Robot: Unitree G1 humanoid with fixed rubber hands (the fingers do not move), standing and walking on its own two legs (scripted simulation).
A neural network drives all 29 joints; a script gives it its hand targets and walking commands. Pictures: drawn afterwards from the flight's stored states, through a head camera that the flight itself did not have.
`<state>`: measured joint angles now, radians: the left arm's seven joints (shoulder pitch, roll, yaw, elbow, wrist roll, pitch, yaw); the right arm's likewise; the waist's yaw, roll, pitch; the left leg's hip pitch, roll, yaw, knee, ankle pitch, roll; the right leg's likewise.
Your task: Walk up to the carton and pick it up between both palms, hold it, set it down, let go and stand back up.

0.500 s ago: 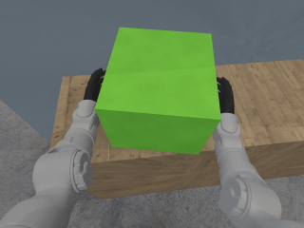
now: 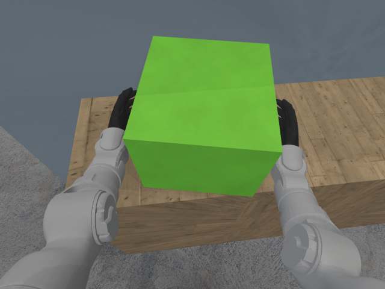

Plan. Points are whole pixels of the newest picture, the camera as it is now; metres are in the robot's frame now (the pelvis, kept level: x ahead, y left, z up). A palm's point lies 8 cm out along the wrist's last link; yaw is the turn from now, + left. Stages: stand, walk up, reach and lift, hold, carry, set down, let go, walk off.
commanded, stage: reach and lift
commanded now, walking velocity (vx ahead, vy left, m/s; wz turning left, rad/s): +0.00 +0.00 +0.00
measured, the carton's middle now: (203, 118) +0.48 -0.03 +0.02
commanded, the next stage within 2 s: none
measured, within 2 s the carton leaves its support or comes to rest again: leaves its support in 1.10 s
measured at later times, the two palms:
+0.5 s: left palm (116, 129) +0.43 +0.16 +0.06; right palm (286, 140) +0.39 -0.19 +0.05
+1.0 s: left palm (117, 134) +0.43 +0.16 +0.05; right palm (286, 141) +0.39 -0.20 +0.05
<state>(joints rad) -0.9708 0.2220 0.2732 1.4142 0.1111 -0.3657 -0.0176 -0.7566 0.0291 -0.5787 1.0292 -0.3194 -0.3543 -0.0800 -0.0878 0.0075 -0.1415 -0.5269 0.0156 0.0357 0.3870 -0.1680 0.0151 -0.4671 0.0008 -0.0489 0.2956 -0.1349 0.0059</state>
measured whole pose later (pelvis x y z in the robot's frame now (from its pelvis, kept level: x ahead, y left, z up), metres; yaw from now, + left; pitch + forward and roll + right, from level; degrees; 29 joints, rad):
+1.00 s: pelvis -0.01 +0.00 -0.01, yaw +1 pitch +22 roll -2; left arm -0.88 0.22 -0.08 1.39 -0.21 -0.39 0.07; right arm -0.74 -0.11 -0.16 1.15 0.05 -0.40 -0.13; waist -0.06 0.09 -0.27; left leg -0.67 0.03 0.01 0.48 -0.19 0.01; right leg -0.60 0.01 -0.07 0.37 -0.15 0.00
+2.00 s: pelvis -0.04 -0.01 +0.01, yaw +1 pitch +3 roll -1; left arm -0.69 0.15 0.10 0.72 -0.02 0.30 0.11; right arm -0.73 -0.16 -0.12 0.88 0.17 0.09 -0.08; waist -0.05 -0.02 -0.12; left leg -0.27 0.00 0.00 0.34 -0.12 0.01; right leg -0.22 0.00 -0.04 0.29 -0.12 0.00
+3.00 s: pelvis -0.04 -0.01 +0.01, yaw +1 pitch -3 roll +0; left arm -0.63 0.12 0.23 0.38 0.10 0.62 0.03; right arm -0.75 -0.15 -0.09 0.69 0.20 0.36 -0.13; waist -0.05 -0.02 -0.11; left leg -0.15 -0.01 -0.02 0.32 -0.13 0.00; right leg -0.11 0.00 -0.03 0.30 -0.14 0.00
